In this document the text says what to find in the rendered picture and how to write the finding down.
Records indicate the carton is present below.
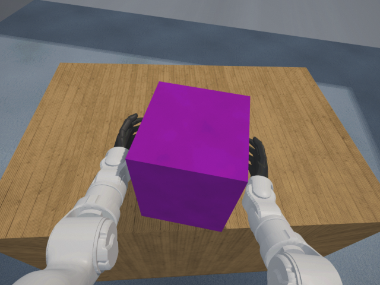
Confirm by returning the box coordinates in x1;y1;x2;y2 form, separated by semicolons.
125;81;250;232

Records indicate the right robot upper arm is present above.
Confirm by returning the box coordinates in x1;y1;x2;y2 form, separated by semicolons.
267;252;342;285

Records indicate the left robot forearm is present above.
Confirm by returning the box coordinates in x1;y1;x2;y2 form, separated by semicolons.
46;147;131;265

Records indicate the left robot hand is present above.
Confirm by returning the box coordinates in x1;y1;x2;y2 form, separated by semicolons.
114;113;143;149

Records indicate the right robot hand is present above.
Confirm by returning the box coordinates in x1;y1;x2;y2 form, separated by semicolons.
248;137;268;178

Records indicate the pedestal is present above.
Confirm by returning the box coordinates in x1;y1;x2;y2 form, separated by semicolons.
0;63;380;281

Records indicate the left robot upper arm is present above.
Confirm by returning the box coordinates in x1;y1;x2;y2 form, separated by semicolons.
12;217;118;285

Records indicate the right robot forearm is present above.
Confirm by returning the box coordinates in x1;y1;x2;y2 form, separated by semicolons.
242;175;343;285

